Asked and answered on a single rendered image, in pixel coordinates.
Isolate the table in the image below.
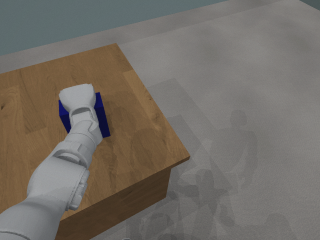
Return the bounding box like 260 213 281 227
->
0 43 190 240

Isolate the sponge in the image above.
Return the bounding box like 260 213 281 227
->
58 92 111 138

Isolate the left robot hand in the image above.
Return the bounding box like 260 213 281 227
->
59 83 96 113

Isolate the robot left upper arm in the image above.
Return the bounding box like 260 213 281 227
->
0 156 90 240

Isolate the left robot forearm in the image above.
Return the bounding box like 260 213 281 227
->
27 104 103 197

